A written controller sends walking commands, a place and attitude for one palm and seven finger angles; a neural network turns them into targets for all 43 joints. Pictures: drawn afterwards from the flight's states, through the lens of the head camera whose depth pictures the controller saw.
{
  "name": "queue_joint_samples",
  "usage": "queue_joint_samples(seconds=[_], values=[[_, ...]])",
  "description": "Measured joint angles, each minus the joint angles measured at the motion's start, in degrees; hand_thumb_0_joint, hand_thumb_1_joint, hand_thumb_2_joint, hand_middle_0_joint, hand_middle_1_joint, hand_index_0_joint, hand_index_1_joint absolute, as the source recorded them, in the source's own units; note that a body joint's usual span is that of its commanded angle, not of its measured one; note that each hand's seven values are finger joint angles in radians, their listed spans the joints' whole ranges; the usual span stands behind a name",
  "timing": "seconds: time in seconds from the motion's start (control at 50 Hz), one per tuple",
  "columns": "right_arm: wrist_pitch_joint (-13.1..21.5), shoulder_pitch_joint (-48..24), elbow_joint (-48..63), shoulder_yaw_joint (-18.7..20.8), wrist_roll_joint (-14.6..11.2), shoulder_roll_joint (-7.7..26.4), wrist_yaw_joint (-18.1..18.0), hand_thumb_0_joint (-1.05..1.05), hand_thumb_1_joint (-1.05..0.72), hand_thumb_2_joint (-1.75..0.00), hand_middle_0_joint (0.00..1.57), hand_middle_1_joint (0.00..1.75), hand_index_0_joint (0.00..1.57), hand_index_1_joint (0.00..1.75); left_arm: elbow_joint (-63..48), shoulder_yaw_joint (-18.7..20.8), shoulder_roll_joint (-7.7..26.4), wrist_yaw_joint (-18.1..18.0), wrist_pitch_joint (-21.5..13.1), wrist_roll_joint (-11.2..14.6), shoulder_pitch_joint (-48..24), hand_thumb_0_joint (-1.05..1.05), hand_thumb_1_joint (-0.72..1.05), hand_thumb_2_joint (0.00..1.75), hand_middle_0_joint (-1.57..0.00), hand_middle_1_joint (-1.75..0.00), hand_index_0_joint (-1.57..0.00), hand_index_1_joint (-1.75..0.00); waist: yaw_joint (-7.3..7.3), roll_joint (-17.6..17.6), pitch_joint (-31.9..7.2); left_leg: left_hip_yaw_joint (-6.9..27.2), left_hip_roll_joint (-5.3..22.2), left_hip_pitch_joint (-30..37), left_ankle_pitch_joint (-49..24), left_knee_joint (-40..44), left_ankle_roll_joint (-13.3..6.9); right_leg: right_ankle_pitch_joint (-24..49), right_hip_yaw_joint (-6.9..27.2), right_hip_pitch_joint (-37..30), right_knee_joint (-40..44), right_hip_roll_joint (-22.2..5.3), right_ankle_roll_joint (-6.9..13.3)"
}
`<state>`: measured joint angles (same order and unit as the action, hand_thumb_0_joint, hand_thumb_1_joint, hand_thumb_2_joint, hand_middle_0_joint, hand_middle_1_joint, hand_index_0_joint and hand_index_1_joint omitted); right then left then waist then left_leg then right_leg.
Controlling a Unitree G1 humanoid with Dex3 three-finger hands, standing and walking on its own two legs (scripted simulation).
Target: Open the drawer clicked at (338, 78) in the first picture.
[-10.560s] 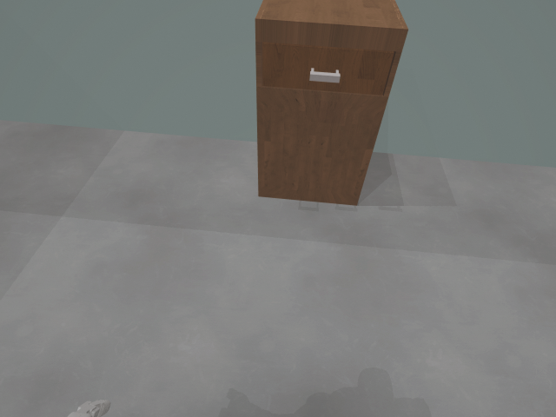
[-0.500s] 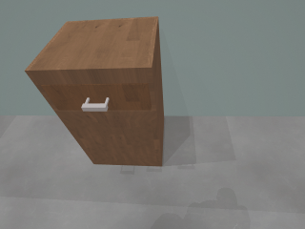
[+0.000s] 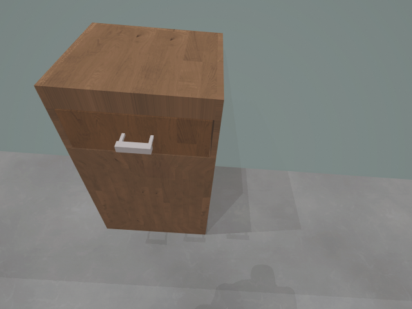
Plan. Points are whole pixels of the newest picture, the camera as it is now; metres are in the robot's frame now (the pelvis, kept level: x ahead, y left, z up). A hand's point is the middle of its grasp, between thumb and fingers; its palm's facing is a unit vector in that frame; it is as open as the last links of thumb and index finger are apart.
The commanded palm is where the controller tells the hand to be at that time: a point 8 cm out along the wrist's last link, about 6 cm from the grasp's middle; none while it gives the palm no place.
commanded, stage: come to a stop and stand still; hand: left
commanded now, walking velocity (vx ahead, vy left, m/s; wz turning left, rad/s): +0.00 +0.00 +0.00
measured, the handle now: (135, 142) +0.58 +0.27 -0.08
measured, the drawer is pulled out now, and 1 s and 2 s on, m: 0.00 0.00 0.00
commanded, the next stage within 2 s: look again from close up in 0.46 s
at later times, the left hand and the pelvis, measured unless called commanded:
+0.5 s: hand out of the picture +0.01 +0.19 -0.18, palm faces +0.03 -0.98 -0.17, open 7.4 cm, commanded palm none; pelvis +0.02 +0.03 +0.00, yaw -1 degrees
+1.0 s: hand out of the picture +0.00 +0.18 -0.18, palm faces +0.01 -0.98 -0.22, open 7.4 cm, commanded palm none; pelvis +0.00 +0.01 -0.01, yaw -2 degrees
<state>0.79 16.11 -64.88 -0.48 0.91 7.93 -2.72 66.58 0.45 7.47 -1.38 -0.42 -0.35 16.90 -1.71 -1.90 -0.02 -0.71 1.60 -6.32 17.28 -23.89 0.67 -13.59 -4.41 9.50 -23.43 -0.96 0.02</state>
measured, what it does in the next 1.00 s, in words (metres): stands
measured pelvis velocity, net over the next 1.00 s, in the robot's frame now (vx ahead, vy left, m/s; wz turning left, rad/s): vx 0.00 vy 0.01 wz -0.03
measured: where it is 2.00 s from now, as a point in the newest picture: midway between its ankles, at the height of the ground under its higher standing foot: outside the picture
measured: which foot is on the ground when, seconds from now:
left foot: down 0.00-1.00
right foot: down 0.00-1.00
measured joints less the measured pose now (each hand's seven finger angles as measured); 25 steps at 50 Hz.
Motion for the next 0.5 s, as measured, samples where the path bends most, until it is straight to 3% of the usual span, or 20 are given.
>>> queue_joint_samples(seconds=[0.2,0.5], values=[[0.2,3.0,-1.5,-0.6,-0.1,-2.3,-0.2,0.00,-0.91,-0.90,0.20,0.30,0.20,0.30,-0.2,0.2,1.1,-0.6,0.5,0.3,-1.7,0.01,0.91,0.90,-0.20,-0.30,-0.20,-0.30,1.26,0.9,1.7,-1.1,-1.6,1.5,0.6,0.7,-1.7,-0.5,1.2,-1.0,0.2,-1.5,-1.7],[0.6,3.0,-1.4,0.0,-0.2,-2.4,-0.4,0.00,-0.91,-0.90,0.20,0.30,0.20,0.30,-0.5,0.3,0.4,-1.2,0.8,0.2,-1.3,0.01,0.91,0.90,-0.20,-0.30,-0.20,-0.30,1.49,1.1,1.7,-1.9,-2.6,2.7,1.2,1.2,-2.6,-1.6,2.1,-1.3,-0.8,-2.5,-2.6]])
